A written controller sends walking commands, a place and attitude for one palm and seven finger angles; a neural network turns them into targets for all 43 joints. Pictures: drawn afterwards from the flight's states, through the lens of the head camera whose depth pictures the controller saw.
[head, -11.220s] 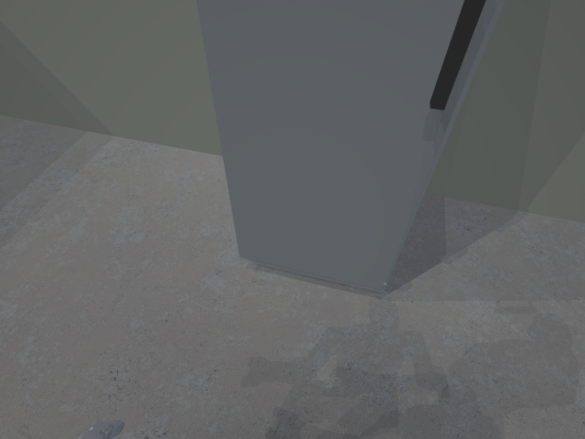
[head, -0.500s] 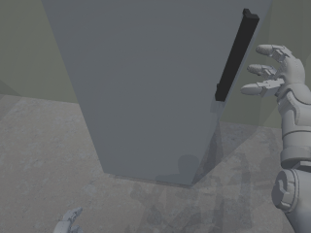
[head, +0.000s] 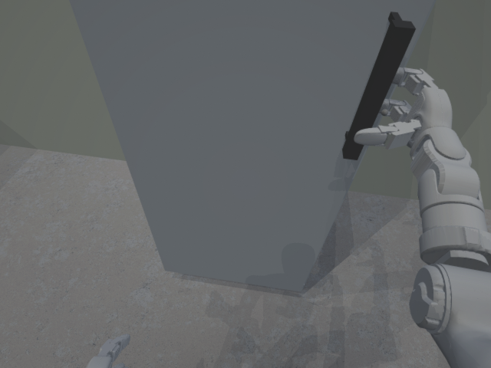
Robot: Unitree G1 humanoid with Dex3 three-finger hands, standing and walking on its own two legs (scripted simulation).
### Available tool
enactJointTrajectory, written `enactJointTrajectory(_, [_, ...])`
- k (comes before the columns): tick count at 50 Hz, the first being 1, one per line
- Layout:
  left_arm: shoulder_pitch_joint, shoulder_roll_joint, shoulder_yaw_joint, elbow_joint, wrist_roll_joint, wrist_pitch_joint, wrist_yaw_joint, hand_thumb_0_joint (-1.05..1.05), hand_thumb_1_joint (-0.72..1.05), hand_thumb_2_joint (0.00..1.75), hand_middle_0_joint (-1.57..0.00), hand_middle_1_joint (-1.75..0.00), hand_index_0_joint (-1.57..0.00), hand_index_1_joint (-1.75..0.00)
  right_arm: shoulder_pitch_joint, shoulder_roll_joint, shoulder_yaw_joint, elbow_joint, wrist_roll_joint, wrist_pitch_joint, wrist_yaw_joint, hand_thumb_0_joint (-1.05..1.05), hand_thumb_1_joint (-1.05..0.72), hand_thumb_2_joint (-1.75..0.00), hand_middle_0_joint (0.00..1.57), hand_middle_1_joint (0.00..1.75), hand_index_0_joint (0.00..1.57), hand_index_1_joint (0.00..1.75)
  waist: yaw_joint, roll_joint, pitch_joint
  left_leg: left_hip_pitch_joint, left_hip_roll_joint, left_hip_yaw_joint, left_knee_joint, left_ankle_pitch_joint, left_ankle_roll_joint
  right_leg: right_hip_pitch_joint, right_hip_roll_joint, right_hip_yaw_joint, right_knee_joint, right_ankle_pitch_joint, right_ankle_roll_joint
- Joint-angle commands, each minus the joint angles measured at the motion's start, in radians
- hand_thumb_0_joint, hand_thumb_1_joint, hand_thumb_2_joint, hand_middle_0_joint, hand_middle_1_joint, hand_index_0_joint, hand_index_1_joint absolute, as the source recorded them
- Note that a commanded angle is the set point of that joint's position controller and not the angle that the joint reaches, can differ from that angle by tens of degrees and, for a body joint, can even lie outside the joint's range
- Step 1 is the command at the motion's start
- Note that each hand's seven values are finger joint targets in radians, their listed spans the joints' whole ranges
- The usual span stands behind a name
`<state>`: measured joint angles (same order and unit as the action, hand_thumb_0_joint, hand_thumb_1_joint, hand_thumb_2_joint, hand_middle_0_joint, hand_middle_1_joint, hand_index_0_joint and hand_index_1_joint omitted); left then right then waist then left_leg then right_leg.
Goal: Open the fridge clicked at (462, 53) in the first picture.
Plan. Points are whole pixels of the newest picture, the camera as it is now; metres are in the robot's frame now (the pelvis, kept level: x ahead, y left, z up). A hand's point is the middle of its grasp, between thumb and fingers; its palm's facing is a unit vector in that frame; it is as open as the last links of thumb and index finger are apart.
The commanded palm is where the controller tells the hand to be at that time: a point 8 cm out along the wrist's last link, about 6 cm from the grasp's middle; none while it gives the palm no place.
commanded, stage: feel for the door with the fingertips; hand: right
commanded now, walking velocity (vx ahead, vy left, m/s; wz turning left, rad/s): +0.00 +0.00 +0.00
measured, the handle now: (369, 93) +0.51 -0.15 +0.22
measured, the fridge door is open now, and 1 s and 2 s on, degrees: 0 0 0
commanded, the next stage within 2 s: slide the fingers in behind the handle in 0.66 s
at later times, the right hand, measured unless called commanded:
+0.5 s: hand (389, 105) +0.47 -0.17 +0.23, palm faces +0.07 +1.00 +0.00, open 14.0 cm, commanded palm +0.44 -0.22 +0.22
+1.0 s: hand (390, 105) +0.47 -0.17 +0.23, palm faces +0.07 +1.00 +0.01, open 13.9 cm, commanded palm +0.43 -0.21 +0.22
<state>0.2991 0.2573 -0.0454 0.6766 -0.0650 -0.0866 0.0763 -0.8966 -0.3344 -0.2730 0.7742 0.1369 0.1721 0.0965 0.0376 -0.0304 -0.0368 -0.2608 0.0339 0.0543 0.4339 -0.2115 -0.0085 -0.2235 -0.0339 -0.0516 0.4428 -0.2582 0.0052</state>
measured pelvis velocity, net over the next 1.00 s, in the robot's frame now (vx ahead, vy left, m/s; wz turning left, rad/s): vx -0.01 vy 0.00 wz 0.01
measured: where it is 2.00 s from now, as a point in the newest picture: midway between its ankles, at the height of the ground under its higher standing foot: outside the picture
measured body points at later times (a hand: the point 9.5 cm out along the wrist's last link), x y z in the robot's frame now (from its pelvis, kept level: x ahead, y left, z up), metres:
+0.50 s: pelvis +0.00 +0.00 +0.00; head +0.01 +0.01 +0.45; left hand +0.09 +0.26 -0.11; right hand +0.46 -0.22 +0.23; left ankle +0.01 +0.13 -0.74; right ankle -0.02 -0.12 -0.74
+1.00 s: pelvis -0.01 +0.00 +0.00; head +0.01 +0.01 +0.45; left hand +0.07 +0.26 -0.12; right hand +0.46 -0.22 +0.23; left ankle +0.01 +0.13 -0.74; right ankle -0.02 -0.12 -0.74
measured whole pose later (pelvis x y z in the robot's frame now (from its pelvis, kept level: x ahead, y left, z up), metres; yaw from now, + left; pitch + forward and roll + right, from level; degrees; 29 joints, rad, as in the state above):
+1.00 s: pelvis -0.01 +0.00 +0.00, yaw +0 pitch +3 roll +0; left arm 0.36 0.27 -0.03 0.69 -0.06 -0.10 0.07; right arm -0.97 -0.38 -0.30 0.91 0.12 0.09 0.11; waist 0.06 -0.03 -0.04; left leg -0.29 0.03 0.05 0.44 -0.20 -0.01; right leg -0.25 -0.04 -0.06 0.46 -0.26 0.00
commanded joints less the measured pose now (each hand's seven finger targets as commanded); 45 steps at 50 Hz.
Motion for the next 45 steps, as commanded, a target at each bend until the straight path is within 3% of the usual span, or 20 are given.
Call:
enactJointTrajectory(1, [-0.041,0.127,0.054,-0.136,0.003,-0.043,0.006,0.0,0.9,0.9,-0.2,-0.3,-0.2,-0.3,-0.502,-0.251,-0.064,-0.279,0.005,-0.089,-0.022,0.0,0.5,-0.3,0.3,1.2,0.3,1.2,-0.024,0.031,-0.349,0.183,-0.032,-0.014,-0.013,0.345,0.037,0.098,0.025,0.028,-0.031,0.321,-0.04])
enactJointTrajectory(3, [-0.039,0.129,0.052,-0.131,0.002,-0.034,0.009,0.0,0.9,0.9,-0.2,-0.3,-0.2,-0.3,-0.497,-0.251,-0.057,-0.238,-0.001,-0.074,-0.018,0.0,0.5,-0.3,0.3,1.2,0.3,1.2,-0.016,0.045,-0.318,0.173,-0.031,-0.015,-0.018,0.339,0.034,0.081,0.025,0.022,-0.036,0.299,-0.04])
enactJointTrajectory(4, [-0.032,0.136,0.056,-0.13,0.002,-0.029,0.011,0.0,0.9,0.9,-0.2,-0.3,-0.2,-0.3,-0.476,-0.287,-0.084,-0.215,-0.007,-0.072,-0.019,0.0,0.5,-0.3,0.3,1.2,0.3,1.2,-0.019,0.086,-0.311,0.178,-0.031,-0.013,-0.023,0.328,0.032,0.069,0.022,0.022,-0.034,0.288,-0.044])
enactJointTrajectory(5, [-0.039,0.133,0.052,-0.132,0.001,-0.029,0.012,0.0,0.9,0.9,-0.2,-0.3,-0.2,-0.3,-0.52,-0.266,-0.057,-0.233,-0.006,-0.07,-0.014,0.0,0.5,-0.3,0.3,1.2,0.3,1.2,-0.007,0.044,-0.308,0.174,-0.027,-0.02,-0.026,0.335,0.031,0.073,0.026,0.016,-0.037,0.284,-0.045])
enactJointTrajectory(6, [-0.036,0.132,0.053,-0.133,0.001,-0.029,0.013,0.0,0.9,0.9,-0.2,-0.3,-0.2,-0.3,-0.517,-0.299,-0.085,-0.234,-0.009,-0.071,-0.014,0.0,0.5,-0.3,0.3,1.2,0.3,1.2,-0.017,0.051,-0.317,0.185,-0.028,-0.02,-0.025,0.334,0.032,0.07,0.027,0.02,-0.038,0.282,-0.044])
enactJointTrajectory(8, [-0.04,0.128,0.052,-0.137,-0.001,-0.027,0.017,0.0,0.9,0.9,-0.2,-0.3,-0.2,-0.3,-0.529,-0.254,-0.043,-0.228,-0.008,-0.069,-0.003,0.0,0.5,-0.3,0.3,1.2,0.3,1.2,-0.003,0.028,-0.31,0.17,-0.028,-0.019,-0.025,0.342,0.033,0.083,0.028,0.017,-0.035,0.288,-0.044])
enactJointTrajectory(10, [-0.028,0.134,0.053,-0.126,-0.004,-0.025,0.021,0.0,0.9,0.9,-0.2,-0.3,-0.2,-0.3,-0.543,-0.265,-0.042,-0.186,0.0,-0.072,0.008,0.0,0.5,-0.3,0.3,1.2,0.3,1.2,0.008,0.034,-0.286,0.151,-0.029,-0.02,-0.035,0.309,0.031,0.072,0.027,0.02,-0.034,0.254,-0.045])
enactJointTrajectory(13, [-0.016,0.134,0.056,-0.121,-0.004,-0.03,0.024,0.0,0.9,0.9,-0.2,-0.3,-0.2,-0.3,-0.592,-0.239,-0.013,-0.192,0.004,-0.084,0.024,0.0,0.5,-0.3,0.3,1.2,0.3,1.2,0.02,-0.003,-0.308,0.133,-0.031,-0.019,-0.031,0.315,0.036,0.101,0.03,0.026,-0.026,0.27,-0.043])
enactJointTrajectory(14, [-0.011,0.135,0.059,-0.12,-0.003,-0.034,0.023,0.0,0.9,0.9,-0.2,-0.3,-0.2,-0.3,-0.597,-0.21,0.012,-0.193,0.009,-0.092,0.028,0.0,0.5,-0.3,0.3,1.2,0.3,1.2,0.03,0.016,-0.318,0.128,-0.033,-0.015,-0.033,0.316,0.033,0.112,0.026,0.026,-0.022,0.277,-0.045])
enactJointTrajectory(19, [0.016,0.148,0.06,-0.091,0.002,-0.04,0.025,0.0,0.9,0.9,-0.2,-0.3,-0.2,-0.3,-0.63,-0.235,-0.008,-0.08,0.012,-0.1,0.024,0.0,0.5,-0.3,0.3,1.2,0.3,1.2,0.038,0.046,-0.282,0.093,-0.032,-0.011,-0.037,0.259,0.031,0.077,0.028,0.039,-0.024,0.229,-0.043])
enactJointTrajectory(22, [0.024,0.14,0.06,-0.094,0.005,-0.046,0.017,0.0,0.9,0.9,-0.2,-0.3,-0.2,-0.3,-0.663,-0.236,-0.01,-0.116,-0.003,-0.13,0.012,0.0,0.5,-0.3,0.3,1.2,0.3,1.2,0.027,-0.023,-0.342,0.115,-0.03,-0.014,-0.017,0.306,0.038,0.1,0.032,0.039,-0.016,0.284,-0.038])
enactJointTrajectory(24, [0.034,0.145,0.065,-0.095,0.007,-0.047,0.012,0.0,0.9,0.9,-0.2,-0.3,-0.2,-0.3,-0.626,-0.234,-0.017,-0.097,0.001,-0.142,0.008,0.0,0.5,-0.3,0.3,1.2,0.3,1.2,0.024,0.037,-0.349,0.124,-0.035,-0.01,-0.016,0.317,0.036,0.094,0.026,0.04,-0.012,0.298,-0.041])
enactJointTrajectory(28, [0.034,0.147,0.065,-0.096,0.005,-0.046,0.011,0.0,0.9,0.9,-0.2,-0.3,-0.2,-0.3,-0.633,-0.271,-0.049,-0.095,0.002,-0.15,0.015,0.0,0.5,-0.3,0.3,1.2,0.3,1.2,0.018,0.051,-0.346,0.144,-0.034,-0.016,-0.013,0.332,0.034,0.075,0.028,0.031,-0.017,0.284,-0.043])
enactJointTrajectory(31, [0.038,0.147,0.065,-0.095,0.006,-0.047,0.011,0.0,0.9,0.9,-0.2,-0.3,-0.2,-0.3,-0.647,-0.3,-0.065,-0.1,-0.009,-0.162,0.013,0.0,0.5,-0.3,0.3,1.2,0.3,1.2,0.016,0.01,-0.342,0.136,-0.033,-0.019,-0.017,0.315,0.036,0.078,0.027,0.031,-0.019,0.277,-0.043])
enactJointTrajectory(34, [0.046,0.15,0.066,-0.092,0.006,-0.05,0.01,0.0,0.9,0.9,-0.2,-0.3,-0.2,-0.3,-0.657,-0.282,-0.044,-0.089,-0.01,-0.166,0.014,0.0,0.5,-0.3,0.3,1.2,0.3,1.2,0.031,0.029,-0.315,0.122,-0.036,-0.012,-0.024,0.295,0.034,0.07,0.023,0.033,-0.022,0.263,-0.041])
enactJointTrajectory(37, [0.044,0.147,0.064,-0.091,0.006,-0.057,0.009,0.0,0.9,0.9,-0.2,-0.3,-0.2,-0.3,-0.672,-0.272,-0.039,-0.108,-0.009,-0.168,0.012,0.0,0.5,-0.3,0.3,1.2,0.3,1.2,0.025,-0.024,-0.329,0.11,-0.037,-0.015,-0.023,0.28,0.039,0.087,0.024,0.037,-0.027,0.26,-0.035])
enactJointTrajectory(38, [0.044,0.146,0.063,-0.092,0.006,-0.06,0.009,0.0,0.9,0.9,-0.2,-0.3,-0.2,-0.3,-0.663,-0.243,-0.023,-0.099,-0.006,-0.164,0.014,0.0,0.5,-0.3,0.3,1.2,0.3,1.2,0.027,-0.004,-0.325,0.108,-0.038,-0.014,-0.023,0.283,0.038,0.084,0.024,0.036,-0.026,0.259,-0.037])
enactJointTrajectory(41, [0.053,0.155,0.066,-0.087,0.008,-0.057,0.011,0.0,0.9,0.9,-0.2,-0.3,-0.2,-0.3,-0.63,-0.306,-0.076,-0.048,-0.006,-0.158,0.013,0.0,0.5,-0.3,0.3,1.2,0.3,1.2,0.021,0.052,-0.317,0.123,-0.036,-0.015,-0.027,0.26,0.034,0.049,0.022,0.036,-0.033,0.227,-0.04])
enactJointTrajectory(43, [0.046,0.15,0.062,-0.095,0.006,-0.056,0.009,0.0,0.9,0.9,-0.2,-0.3,-0.2,-0.3,-0.62,-0.265,-0.038,-0.05,-0.011,-0.154,0.018,0.0,0.5,-0.3,0.3,1.2,0.3,1.2,0.022,0.022,-0.299,0.111,-0.034,-0.015,-0.025,0.263,0.035,0.047,0.024,0.032,-0.033,0.229,-0.039])
enactJointTrajectory(45, [0.047,0.151,0.065,-0.098,0.005,-0.057,0.006,0.0,0.9,0.9,-0.2,-0.3,-0.2,-0.3,-0.621,-0.27,-0.04,-0.081,-0.015,-0.163,0.015,0.0,0.5,-0.3,0.3,1.2,0.3,1.2,0.019,0.006,-0.314,0.111,-0.034,-0.014,-0.024,0.257,0.037,0.059,0.022,0.036,-0.031,0.236,-0.038])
